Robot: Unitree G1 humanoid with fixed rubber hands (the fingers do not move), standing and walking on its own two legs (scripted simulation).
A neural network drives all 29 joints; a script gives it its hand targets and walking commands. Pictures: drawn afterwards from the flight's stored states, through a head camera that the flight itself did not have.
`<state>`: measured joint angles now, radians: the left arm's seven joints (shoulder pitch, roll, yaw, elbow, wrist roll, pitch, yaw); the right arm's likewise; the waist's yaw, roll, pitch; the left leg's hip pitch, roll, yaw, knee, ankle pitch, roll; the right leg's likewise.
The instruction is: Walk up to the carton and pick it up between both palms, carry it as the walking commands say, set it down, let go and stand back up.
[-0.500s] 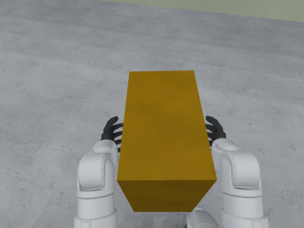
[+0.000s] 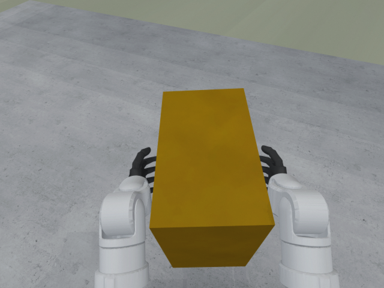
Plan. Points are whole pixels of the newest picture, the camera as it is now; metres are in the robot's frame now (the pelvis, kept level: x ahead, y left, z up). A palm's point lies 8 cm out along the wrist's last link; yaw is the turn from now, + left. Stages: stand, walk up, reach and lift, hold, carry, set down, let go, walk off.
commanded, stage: carry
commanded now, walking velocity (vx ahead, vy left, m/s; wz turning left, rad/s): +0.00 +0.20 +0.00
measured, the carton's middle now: (206, 183) +0.33 -0.01 +0.02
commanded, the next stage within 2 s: none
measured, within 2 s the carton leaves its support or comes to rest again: neither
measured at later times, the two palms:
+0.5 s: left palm (93, 173) +0.33 +0.23 +0.08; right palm (220, 174) +0.31 -0.03 +0.08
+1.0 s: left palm (18, 195) +0.28 +0.36 +0.08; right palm (151, 199) +0.26 +0.10 +0.08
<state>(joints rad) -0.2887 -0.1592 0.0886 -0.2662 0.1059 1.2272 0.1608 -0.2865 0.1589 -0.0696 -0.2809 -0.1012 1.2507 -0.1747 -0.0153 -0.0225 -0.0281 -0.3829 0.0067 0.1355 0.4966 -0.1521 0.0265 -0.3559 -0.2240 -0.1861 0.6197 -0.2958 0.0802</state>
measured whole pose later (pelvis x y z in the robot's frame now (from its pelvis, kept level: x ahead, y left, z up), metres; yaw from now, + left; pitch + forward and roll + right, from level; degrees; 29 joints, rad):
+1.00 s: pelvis -0.01 +0.25 +0.00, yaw -2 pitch +3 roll +1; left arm -0.29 -0.16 0.07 -0.21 0.12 1.24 0.16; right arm -0.27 0.15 -0.08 -0.24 -0.11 1.25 -0.17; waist -0.02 -0.02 -0.05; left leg -0.41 0.03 0.08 0.69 -0.40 0.00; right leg -0.38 -0.18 -0.16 0.61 -0.28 0.06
